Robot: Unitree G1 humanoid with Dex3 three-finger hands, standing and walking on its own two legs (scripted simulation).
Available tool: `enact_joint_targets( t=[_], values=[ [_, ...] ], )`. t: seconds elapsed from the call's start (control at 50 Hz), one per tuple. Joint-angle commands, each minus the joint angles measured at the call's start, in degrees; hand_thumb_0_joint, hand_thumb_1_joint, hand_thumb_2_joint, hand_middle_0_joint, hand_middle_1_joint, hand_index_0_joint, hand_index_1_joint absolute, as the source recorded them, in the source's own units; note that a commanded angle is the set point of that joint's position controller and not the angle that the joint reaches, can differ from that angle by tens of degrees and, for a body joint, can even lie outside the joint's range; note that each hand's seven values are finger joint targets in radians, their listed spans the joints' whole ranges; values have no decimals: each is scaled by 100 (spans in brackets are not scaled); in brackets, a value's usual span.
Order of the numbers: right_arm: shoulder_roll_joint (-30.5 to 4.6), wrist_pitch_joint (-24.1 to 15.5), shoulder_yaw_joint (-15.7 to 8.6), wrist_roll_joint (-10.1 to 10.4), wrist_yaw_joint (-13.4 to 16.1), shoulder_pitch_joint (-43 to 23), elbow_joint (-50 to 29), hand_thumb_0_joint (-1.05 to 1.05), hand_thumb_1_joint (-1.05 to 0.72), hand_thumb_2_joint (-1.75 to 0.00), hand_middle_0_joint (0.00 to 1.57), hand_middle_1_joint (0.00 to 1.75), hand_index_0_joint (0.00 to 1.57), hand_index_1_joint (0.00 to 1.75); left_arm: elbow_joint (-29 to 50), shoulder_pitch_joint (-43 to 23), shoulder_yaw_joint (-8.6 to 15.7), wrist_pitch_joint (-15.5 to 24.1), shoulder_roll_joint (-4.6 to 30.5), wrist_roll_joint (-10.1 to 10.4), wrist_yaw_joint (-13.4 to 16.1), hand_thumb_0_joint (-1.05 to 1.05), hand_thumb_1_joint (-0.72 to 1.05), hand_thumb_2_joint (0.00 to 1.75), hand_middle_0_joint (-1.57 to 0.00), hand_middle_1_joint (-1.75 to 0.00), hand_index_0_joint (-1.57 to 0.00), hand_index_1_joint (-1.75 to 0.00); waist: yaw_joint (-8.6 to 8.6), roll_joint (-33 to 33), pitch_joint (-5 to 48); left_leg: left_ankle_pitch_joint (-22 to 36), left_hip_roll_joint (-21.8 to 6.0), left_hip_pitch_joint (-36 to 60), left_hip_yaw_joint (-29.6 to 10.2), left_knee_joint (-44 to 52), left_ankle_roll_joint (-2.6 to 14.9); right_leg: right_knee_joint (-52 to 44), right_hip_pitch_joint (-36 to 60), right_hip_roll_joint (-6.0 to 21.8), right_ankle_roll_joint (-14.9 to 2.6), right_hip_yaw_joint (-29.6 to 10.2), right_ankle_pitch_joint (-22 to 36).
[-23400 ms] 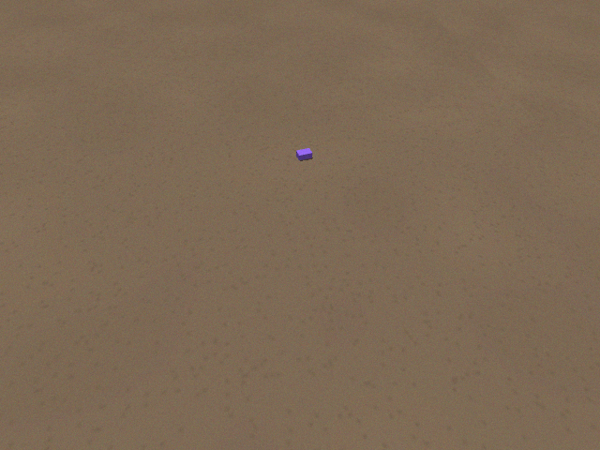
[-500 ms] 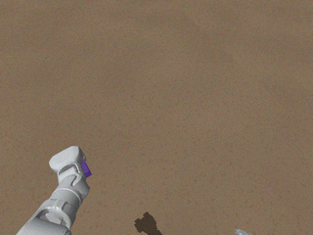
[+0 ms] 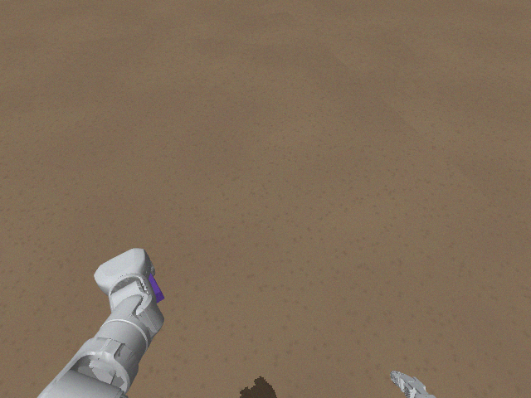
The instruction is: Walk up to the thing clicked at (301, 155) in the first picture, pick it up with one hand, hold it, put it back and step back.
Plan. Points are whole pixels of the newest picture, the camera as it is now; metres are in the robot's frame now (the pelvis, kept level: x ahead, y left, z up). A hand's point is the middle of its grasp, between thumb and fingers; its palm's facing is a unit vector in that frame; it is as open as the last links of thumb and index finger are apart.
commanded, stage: hold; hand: left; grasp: from above
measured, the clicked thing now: (138, 296) +0.32 +0.24 -0.09
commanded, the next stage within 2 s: crouch in 1.38 s
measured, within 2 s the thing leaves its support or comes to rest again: neither
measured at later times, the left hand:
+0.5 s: hand (130, 300) +0.29 +0.22 -0.04, palm faces -0.34 -0.27 -0.90, open 7.7 cm
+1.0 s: hand (127, 303) +0.28 +0.23 -0.04, palm faces -0.35 -0.26 -0.90, open 7.7 cm
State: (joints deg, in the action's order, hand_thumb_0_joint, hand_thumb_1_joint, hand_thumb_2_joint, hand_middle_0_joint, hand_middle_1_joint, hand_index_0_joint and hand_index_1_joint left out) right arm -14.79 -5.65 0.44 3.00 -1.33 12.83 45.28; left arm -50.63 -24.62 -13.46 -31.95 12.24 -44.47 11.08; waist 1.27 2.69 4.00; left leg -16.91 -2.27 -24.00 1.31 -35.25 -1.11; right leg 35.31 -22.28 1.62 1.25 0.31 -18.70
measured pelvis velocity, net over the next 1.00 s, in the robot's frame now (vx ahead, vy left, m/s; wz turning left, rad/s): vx -0.01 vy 0.00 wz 0.00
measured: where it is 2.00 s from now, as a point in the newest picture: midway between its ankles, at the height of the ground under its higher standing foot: outside the picture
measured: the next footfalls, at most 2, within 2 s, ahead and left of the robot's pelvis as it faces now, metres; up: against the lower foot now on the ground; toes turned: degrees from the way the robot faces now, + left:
none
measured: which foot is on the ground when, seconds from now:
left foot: down 0.00-1.00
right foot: down 0.00-1.00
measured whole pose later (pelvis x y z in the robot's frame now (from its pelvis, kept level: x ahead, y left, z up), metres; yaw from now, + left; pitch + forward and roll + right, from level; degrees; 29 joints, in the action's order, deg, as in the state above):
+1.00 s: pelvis -0.01 +0.00 +0.01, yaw +0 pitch +3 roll +0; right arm -14.7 -6.0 1.7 3.5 -1.1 10.2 42.5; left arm -39.5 -19.7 -16.0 -36.2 13.8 -45.5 4.8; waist -0.2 3.3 2.6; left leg -14.7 -2.1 -19.8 1.4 -32.0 -0.9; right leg 32.0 -18.1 1.7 1.4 0.2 -16.5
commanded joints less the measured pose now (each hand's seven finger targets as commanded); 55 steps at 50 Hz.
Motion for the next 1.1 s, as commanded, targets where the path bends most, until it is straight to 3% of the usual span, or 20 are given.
enact_joint_targets(
  t=[0.0,0.12,0.18,0.2,0.3,0.34,0.4,0.58,0.6,0.64,0.74,0.76,0.84,0.9,1.0,1.02,1.04,1.08],
  values=[
    [-728,-237,-245,12,9,-206,-631,0,-89,-90,20,30,20,30,1147,-2163,213,-64,1013,-261,204,0,53,31,-99,-28,-97,-29,-13,-275,1631,1741,293,996,84,360,144,-473,677,-268,-61,47,2037],
    [-716,-237,-202,29,-26,-327,-700,0,-89,-90,20,30,20,30,1124,-2024,183,-155,985,-244,140,0,54,30,-98,-28,-97,-29,-41,-236,1404,1397,293,953,77,536,138,-602,688,-271,-99,58,1582],
    [-704,-223,-192,37,-32,-368,-748,0,-89,-90,20,30,20,30,1353,-2042,177,-170,1019,-279,120,0,55,31,-100,-27,-98,-29,-89,-226,1496,1490,283,1073,78,563,140,-608,768,-280,-98,78,1661],
    [-714,-226,-197,43,-36,-354,-738,0,-89,-90,20,30,20,30,1149,-1987,150,-196,944,-290,101,0,55,32,-100,-27,-98,-29,-9,-305,1419,1495,279,1012,72,539,151,-608,733,-281,-85,46,1705],
    [-702,-261,-162,48,-24,-477,-807,0,-89,-90,20,30,20,30,1331,-1947,125,-217,985,-233,29,0,58,32,-101,-32,-100,-33,-90,-195,1202,1125,251,959,40,704,105,-692,638,-314,-138,88,1194],
    [-703,-270,-180,50,-22,-496,-817,0,-89,-90,20,30,20,30,1596,-2074,152,-226,1029,-224,31,0,59,29,-100,-31,-99,-31,-112,-116,1347,1093,250,1061,42,709,100,-707,662,-307,-142,70,1149],
    [-700,-278,-165,49,-30,-547,-835,0,-89,-90,20,30,20,30,1598,-1951,93,-309,947,-227,-3,0,57,30,-99,-32,-98,-33,-68,-296,1356,1257,259,1072,47,660,132,-697,710,-303,-108,66,1352],
    [-684,-274,-130,69,7,-682,-909,0,-89,-90,20,30,20,30,1932,-1783,166,-411,1183,-320,-178,0,60,34,-101,-32,-100,-33,-165,-221,1347,1236,280,1112,53,695,145,-763,802,-279,-104,57,1309],
    [-662,-274,-115,72,11,-715,-928,0,-89,-90,20,30,20,30,1784,-1573,94,-457,1027,-312,-204,0,59,34,-101,-32,-100,-33,-130,-280,1215,1196,282,1079,49,711,141,-773,730,-289,-104,60,1258],
    [-697,-293,-134,77,15,-707,-919,0,-89,-90,20,30,20,30,1971,-1778,108,-456,1090,-302,-238,0,61,32,-101,-33,-101,-34,-110,-236,1232,1094,265,1120,46,730,136,-786,688,-293,-113,43,1146],
    [-670,-314,-111,74,39,-751,-985,0,-89,-90,20,30,20,30,1895,-1574,127,-456,1148,-369,-341,0,61,32,-102,-32,-101,-33,-134,-321,1203,1193,280,1075,38,694,153,-779,697,-277,-93,36,1236],
    [-657,-318,-127,67,41,-758,-1009,0,-89,-90,20,30,20,30,2260,-1876,92,-409,1141,-370,-360,0,63,31,-103,-32,-103,-32,-121,-240,1323,1245,287,1169,58,676,161,-782,743,-265,-84,37,1328],
    [-653,-312,-118,85,63,-796,-1043,0,-89,-90,20,30,20,30,2324,-1817,54,-401,1120,-382,-388,0,65,34,-104,-35,-104,-35,-136,-157,1313,1280,282,1224,65,707,151,-780,725,-272,-92,49,1347],
    [-638,-312,-109,75,74,-810,-1042,0,-89,-90,20,30,20,30,2014,-1400,96,-442,1135,-398,-377,0,65,32,-104,-34,-104,-34,-168,-313,1148,1164,294,1116,57,714,155,-834,709,-267,-90,53,1189],
    [-649,-337,-135,66,76,-794,-1028,0,-89,-90,20,30,20,30,2335,-1765,63,-405,1137,-400,-362,0,66,33,-104,-35,-104,-35,-156,-119,1376,1302,250,1278,39,727,127,-770,738,-294,-115,73,1301],
    [-667,-332,-124,70,74,-763,-997,0,-89,-90,20,30,20,30,1808,-1434,30,-455,1027,-415,-362,0,63,35,-104,-34,-103,-35,-90,-363,1189,1324,240,1194,18,708,140,-752,696,-305,-102,73,1327],
    [-656,-341,-131,62,78,-777,-1005,0,-89,-90,20,30,20,30,2334,-1829,84,-393,1197,-419,-342,0,66,35,-105,-36,-105,-36,-171,-159,1359,1407,252,1253,31,702,131,-748,774,-293,-108,83,1416],
    [-654,-346,-130,70,83,-742,-980,0,-89,-90,20,30,20,30,2008,-1600,147,-430,1215,-439,-297,0,66,35,-106,-36,-105,-36,-200,-207,1389,1489,268,1220,36,652,122,-726,824,-282,-99,53,1506]
  ],
)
